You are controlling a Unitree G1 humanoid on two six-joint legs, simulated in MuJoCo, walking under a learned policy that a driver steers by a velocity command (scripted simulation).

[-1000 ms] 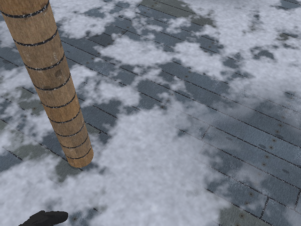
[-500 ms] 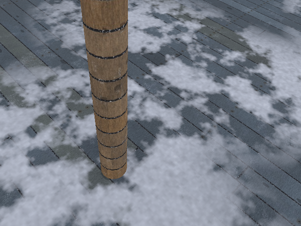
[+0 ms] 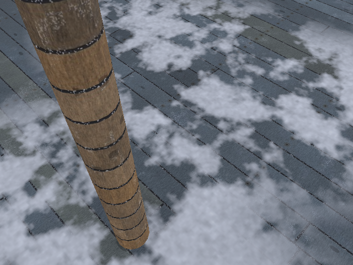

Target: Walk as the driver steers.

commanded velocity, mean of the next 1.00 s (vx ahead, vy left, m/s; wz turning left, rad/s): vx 0.05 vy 0.00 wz -0.45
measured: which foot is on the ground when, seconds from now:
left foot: up 0.00-0.26, down 0.28-0.68, up 0.70-1.00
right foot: down 0.00-0.28, up 0.30-0.66, down 0.68-1.00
